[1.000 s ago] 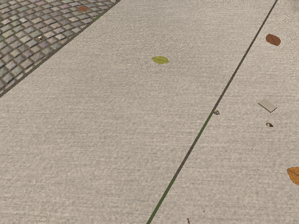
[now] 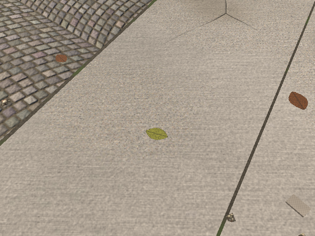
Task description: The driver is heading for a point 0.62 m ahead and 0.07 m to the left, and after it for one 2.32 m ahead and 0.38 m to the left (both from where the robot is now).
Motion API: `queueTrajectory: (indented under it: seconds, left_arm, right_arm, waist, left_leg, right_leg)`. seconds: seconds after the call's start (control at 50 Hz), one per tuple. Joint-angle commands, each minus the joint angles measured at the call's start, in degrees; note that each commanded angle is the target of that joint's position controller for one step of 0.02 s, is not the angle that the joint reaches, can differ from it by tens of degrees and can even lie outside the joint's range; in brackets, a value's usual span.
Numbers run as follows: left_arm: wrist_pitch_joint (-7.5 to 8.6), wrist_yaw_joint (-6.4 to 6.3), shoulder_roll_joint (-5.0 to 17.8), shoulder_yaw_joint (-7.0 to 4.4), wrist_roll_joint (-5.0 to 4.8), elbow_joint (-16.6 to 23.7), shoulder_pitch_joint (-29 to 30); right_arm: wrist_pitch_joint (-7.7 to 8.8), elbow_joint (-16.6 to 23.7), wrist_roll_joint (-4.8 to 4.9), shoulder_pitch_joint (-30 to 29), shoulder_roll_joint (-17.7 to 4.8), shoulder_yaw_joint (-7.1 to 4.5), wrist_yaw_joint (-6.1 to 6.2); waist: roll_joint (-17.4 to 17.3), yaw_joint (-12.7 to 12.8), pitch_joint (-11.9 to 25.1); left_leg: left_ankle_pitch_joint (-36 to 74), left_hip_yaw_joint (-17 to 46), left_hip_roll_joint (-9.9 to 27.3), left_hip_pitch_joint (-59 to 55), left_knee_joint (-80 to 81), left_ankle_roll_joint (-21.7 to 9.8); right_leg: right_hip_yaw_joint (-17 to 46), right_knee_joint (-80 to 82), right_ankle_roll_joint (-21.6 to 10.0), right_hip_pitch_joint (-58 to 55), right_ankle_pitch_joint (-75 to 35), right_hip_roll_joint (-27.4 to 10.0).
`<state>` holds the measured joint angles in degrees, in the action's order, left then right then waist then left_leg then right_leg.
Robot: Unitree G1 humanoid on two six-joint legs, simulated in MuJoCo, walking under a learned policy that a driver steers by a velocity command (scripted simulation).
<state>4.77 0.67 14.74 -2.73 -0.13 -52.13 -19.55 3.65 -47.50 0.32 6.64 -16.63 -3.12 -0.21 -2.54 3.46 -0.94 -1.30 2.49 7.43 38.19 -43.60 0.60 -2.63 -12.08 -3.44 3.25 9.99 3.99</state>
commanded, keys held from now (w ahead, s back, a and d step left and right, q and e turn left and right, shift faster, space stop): w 0.68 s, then no key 0.04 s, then q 0.28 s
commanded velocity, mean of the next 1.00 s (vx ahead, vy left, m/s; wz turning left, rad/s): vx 0.43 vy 0.00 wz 0.07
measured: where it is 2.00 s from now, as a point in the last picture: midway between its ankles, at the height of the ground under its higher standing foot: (170, 217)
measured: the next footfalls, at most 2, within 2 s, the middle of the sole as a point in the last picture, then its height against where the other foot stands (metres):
left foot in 0.20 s outside the picture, level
right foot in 0.76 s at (197, 210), level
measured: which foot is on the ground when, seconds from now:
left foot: up 0.00-0.18, down 0.20-0.76, up 0.78-1.00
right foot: down 0.00-0.22, up 0.24-0.74, down 0.76-1.00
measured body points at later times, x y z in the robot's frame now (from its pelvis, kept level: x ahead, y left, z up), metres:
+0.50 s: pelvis +0.28 +0.07 +0.00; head +0.30 +0.08 +0.45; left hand +0.42 +0.34 -0.12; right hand +0.31 -0.20 -0.13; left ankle +0.26 +0.15 -0.75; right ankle +0.40 -0.11 -0.68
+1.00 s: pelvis +0.51 +0.00 -0.01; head +0.55 -0.01 +0.44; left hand +0.60 +0.28 -0.13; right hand +0.62 -0.27 -0.14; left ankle +0.52 +0.16 -0.68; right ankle +0.57 -0.08 -0.75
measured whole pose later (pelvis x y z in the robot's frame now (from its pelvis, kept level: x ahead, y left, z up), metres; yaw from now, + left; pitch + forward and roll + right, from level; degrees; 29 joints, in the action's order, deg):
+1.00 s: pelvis +0.51 +0.00 -0.01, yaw +6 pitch +1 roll +0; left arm 3.9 0.0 13.9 -2.9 1.6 -52.5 -7.3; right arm -1.0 -50.9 1.1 11.5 -16.9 -4.9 2.2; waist -2.5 -0.2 -4.3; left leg -21.5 1.9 3.8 32.0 -59.4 2.3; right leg -8.3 -21.3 -3.1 15.3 6.9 -0.2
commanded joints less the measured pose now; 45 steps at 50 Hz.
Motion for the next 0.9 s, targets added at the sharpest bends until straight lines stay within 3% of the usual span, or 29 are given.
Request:
queueTrajectory:
  seconds: [0.02, 0.08, 0.14, 0.16, 0.18, 0.2, 0.22, 0.24, 0.26, 0.28, 0.3, 0.32, 0.34, 0.36, 0.44, 0.54, 0.62, 0.66, 0.7, 0.72, 0.74, 0.76, 0.78, 0.8, 0.82, 0.84, 0.86, 0.9]
  left_arm:
    - [0.60, -0.66, 9.9, -2.10, -0.53, 2.0, 0.1]
    - [-0.25, -0.81, 10.2, -2.26, -0.83, -0.1, -2.7]
    - [-1.18, -1.21, 11.0, -2.75, -1.08, -1.0, -2.5]
    - [-1.46, -1.32, 11.4, -2.92, -1.06, -1.0, -1.8]
    - [-1.79, -1.40, 11.7, -2.96, -1.07, -0.8, -0.5]
    - [-2.09, -1.48, 10.4, -2.43, -0.75, -0.6, -0.4]
    - [-2.07, -1.63, 7.9, -1.26, 0.58, 0.8, -1.4]
    - [-0.80, -0.89, 0.6, 0.70, 0.26, 0.8, -8.5]
    - [0.47, -0.55, 7.2, -0.69, -1.04, 0.2, -4.3]
    - [1.34, -0.28, 9.8, -1.47, -2.45, 1.9, 0.9]
    - [1.62, -0.61, 9.3, -1.41, -2.33, 2.3, 3.6]
    - [1.39, -0.91, 8.8, -1.73, -1.33, 2.4, 5.2]
    - [0.86, -0.92, 7.8, -1.78, -1.11, 2.2, 3.6]
    - [0.26, -0.95, 6.8, -1.69, -0.92, 1.7, 2.7]
    - [-1.05, -1.22, 5.3, -1.60, -0.19, 3.3, 7.6]
    - [-0.31, -0.42, 3.6, -0.97, -0.23, 5.8, 16.6]
    - [0.14, 0.63, 3.6, -0.50, -0.78, 7.9, 23.1]
    - [0.48, 1.33, 4.2, -0.51, -0.91, 9.0, 24.8]
    - [0.77, 1.75, 5.5, -0.95, -0.69, 8.8, 22.9]
    - [0.93, 1.71, 6.9, -1.63, -0.23, 7.8, 18.9]
    - [1.15, 1.44, 8.9, -2.82, 0.39, 5.3, 11.2]
    - [1.40, 0.95, 12.5, -3.75, 1.64, 3.4, 2.9]
    - [0.73, 0.52, 16.5, -4.50, 1.99, 2.5, -1.5]
    - [0.13, 0.59, 11.9, -3.27, 1.01, 2.4, -3.0]
    - [-0.04, 0.40, 10.1, -2.50, 0.58, 3.5, 2.0]
    - [-0.01, 0.04, 8.3, -1.94, 0.68, 4.3, 7.2]
    - [0.06, -0.05, 6.5, -1.42, 0.68, 4.2, 10.6]
    - [0.33, -0.02, 5.5, -1.25, 1.76, 3.9, 13.9]
  right_arm:
    - [0.89, 4.2, 0.25, -5.7, -1.8, 0.05, -0.56]
    - [1.24, 5.9, 0.65, -9.9, -2.2, 0.18, -1.42]
    - [1.66, 6.7, 0.67, -9.9, -3.6, -0.16, -2.25]
    - [1.75, 6.2, 0.64, -7.7, -4.6, -0.56, -2.30]
    - [1.80, 4.8, 0.51, -2.7, -5.9, -1.36, -2.16]
    - [1.72, 1.8, 0.34, 6.4, -8.5, -2.79, -1.71]
    - [1.49, -0.2, -0.28, 16.5, -12.6, -3.93, -1.11]
    - [1.21, -1.5, -0.11, 18.4, -15.4, -4.41, -1.49]
    - [1.33, -0.7, 0.52, 16.9, -9.5, -2.78, -1.59]
    - [1.55, 0.1, 0.36, 12.3, -7.7, -2.13, -1.39]
    - [1.68, 0.9, -0.06, 8.2, -6.9, -1.85, -1.36]
    - [1.80, 1.1, -0.52, 5.7, -5.2, -1.40, -1.49]
    - [2.06, 1.1, -1.14, 4.7, -4.8, -1.20, -1.46]
    - [2.27, 0.8, -1.00, 4.5, -4.2, -1.12, -1.60]
    - [2.59, -1.1, -0.51, 7.1, -6.5, -1.64, -0.86]
    - [1.92, -3.4, 0.04, 11.1, -7.3, -1.64, 0.20]
    - [1.05, -6.1, 0.46, 15.5, -7.6, -1.78, 0.41]
    - [0.37, -7.0, 0.64, 16.2, -8.0, -2.06, 0.63]
    - [-0.29, -7.2, 0.58, 15.1, -8.5, -2.33, 0.94]
    - [-0.67, -7.0, 0.45, 13.9, -8.9, -2.46, 1.12]
    - [-1.07, -6.8, 0.42, 13.4, -8.1, -2.09, 1.20]
    - [-0.99, -5.5, -0.29, 13.9, -6.3, -1.22, 1.27]
    - [-0.16, -6.0, -1.10, 22.0, 0.6, 1.00, 0.69]
    - [0.52, -8.0, 0.27, 22.7, -2.8, 0.12, 0.62]
    - [0.69, -6.2, 2.09, 17.1, -7.6, -1.44, 0.77]
    - [0.32, -5.0, 2.45, 13.0, -7.2, -1.52, 1.30]
    - [-0.60, -5.1, 1.81, 11.8, -6.3, -1.77, 1.86]
    - [-3.15, -5.2, 1.13, 14.3, -4.0, -2.13, 2.40]
  waist:
    - [5.4, 0.2, -2.5]
    - [5.4, 1.1, -3.7]
    - [6.2, -0.4, -3.1]
    - [6.9, -1.9, -1.7]
    - [7.3, -4.9, 1.3]
    - [6.1, -8.8, 7.1]
    - [-1.0, -11.7, 15.8]
    - [-16.2, -7.4, 21.8]
    - [-9.0, -9.7, 18.7]
    - [-6.3, -9.0, 10.6]
    - [-1.6, -7.3, 6.4]
    - [0.1, -6.0, 2.9]
    - [-2.4, -4.0, 3.0]
    - [-2.4, -3.3, 2.8]
    - [-0.4, -3.4, -0.2]
    - [-0.5, -6.1, -2.1]
    - [-0.3, -8.2, -3.9]
    - [-0.6, -7.8, -4.2]
    - [-1.6, -5.8, -3.0]
    - [-2.6, -3.5, -0.2]
    - [-2.1, 0.3, 4.7]
    - [1.3, 2.8, 12.6]
    - [15.4, 0.7, 22.1]
    - [13.6, 2.4, 28.4]
    - [10.6, 1.8, 19.7]
    - [8.4, 0.1, 13.2]
    - [6.2, -1.6, 8.5]
    - [8.8, -5.0, 6.2]
  left_leg:
    - [7.4, -2.0, -1.6, -2.9, 8.0, 0.1]
    - [6.0, -1.6, -2.4, -1.5, 12.2, -0.9]
    - [0.3, -1.5, -3.2, -3.0, 14.7, -3.1]
    - [-1.9, -2.5, -4.3, -6.7, 15.1, -3.9]
    - [-2.4, -4.3, -6.2, -14.1, 16.2, -5.1]
    - [-1.2, -4.8, -6.8, -27.2, 16.2, -6.8]
    - [-0.1, 7.5, 3.8, -44.9, 14.4, -10.4]
    - [-14.1, 34.6, 14.6, -61.2, 22.1, -19.2]
    - [-22.0, 36.6, 13.3, -59.0, 26.1, -17.3]
    - [-20.4, 28.6, 11.8, -51.7, 27.5, -15.0]
    - [-14.7, 22.8, 9.8, -43.9, 29.0, -13.9]
    - [-9.2, 18.1, 7.7, -37.6, 30.8, -13.3]
    - [-5.7, 15.6, 6.9, -33.7, 32.2, -13.3]
    - [-3.3, 13.7, 6.1, -31.8, 33.6, -13.6]
    - [2.0, 8.0, 5.5, -30.0, 37.0, -14.4]
    - [2.8, 1.6, 2.5, -30.9, 38.0, -11.9]
    - [3.0, 1.2, 4.7, -37.0, 36.4, -11.8]
    - [5.8, 1.8, 6.7, -41.3, 34.1, -11.3]
    - [15.0, 1.7, 7.3, -43.9, 29.8, -10.0]
    - [26.2, 1.0, 6.3, -44.2, 24.7, -8.9]
    - [32.8, -0.3, 3.2, -42.2, 15.3, -7.0]
    - [22.0, -1.6, -0.4, -32.4, 2.2, -4.5]
    - [-18.1, -3.9, -10.2, -9.4, -21.3, 0.3]
    - [-37.7, 5.8, -11.7, -6.5, -30.7, 0.7]
    - [-35.8, 6.4, -8.4, -3.3, -32.3, 0.2]
    - [-32.3, 3.9, -5.6, -2.3, -29.6, 0.3]
    - [-29.2, 2.6, -3.9, -3.8, -26.2, 0.8]
    - [-24.4, 1.6, -2.5, -12.2, -23.2, 1.3]
  right_leg:
    - [6.3, 6.2, -7.9, 3.1, -11.2, -14.3]
    - [6.8, 4.2, -7.7, -2.6, -12.1, -16.8]
    - [7.4, 0.1, -6.4, -8.0, -18.0, -19.2]
    - [7.2, -2.5, -5.8, -8.7, -24.2, -19.1]
    - [5.8, -8.3, -4.9, -8.2, -33.3, -17.8]
    - [3.6, -18.9, -3.3, -4.4, -36.0, -14.7]
    - [1.1, -37.2, -1.3, 7.7, -19.2, -10.8]
    - [3.2, -54.7, 1.9, 29.8, 20.3, 0.0]
    - [10.1, -61.0, 1.0, 36.1, 23.7, -2.9]
    - [9.0, -61.3, 0.0, 39.4, 18.5, -5.7]
    - [7.4, -58.9, 0.1, 37.7, 13.0, -8.6]
    - [6.8, -55.7, 0.4, 35.8, 9.4, -10.3]
    - [7.4, -54.1, 0.8, 32.1, 7.0, -11.8]
    - [7.3, -52.6, 1.2, 30.2, 6.3, -12.2]
    - [6.3, -43.1, 3.4, 34.5, -0.8, -13.1]
    - [3.8, -26.2, 4.0, 33.0, -15.3, -10.7]
    - [3.2, -19.5, 3.2, 33.6, -15.7, -9.2]
    - [3.6, -17.5, 2.0, 34.4, -12.4, -8.8]
    - [3.1, -15.7, 0.5, 30.8, -8.4, -7.5]
    - [1.5, -15.0, -0.4, 24.5, -7.6, -5.4]
    - [0.3, -12.9, -1.9, 13.1, -12.4, -3.9]
    - [6.2, -16.7, -4.7, -4.1, -29.6, -10.9]
    - [26.7, -18.6, -15.0, -27.9, -43.6, -27.6]
    - [33.7, -15.1, -16.7, -27.4, -43.5, -29.7]
    - [24.2, -13.5, -13.7, -19.0, -42.3, -27.3]
    - [17.8, -11.7, -11.4, -11.0, -40.7, -24.5]
    - [13.5, -8.9, -9.9, -3.2, -36.9, -22.4]
    - [7.9, -4.8, -8.9, 7.9, -33.2, -20.3]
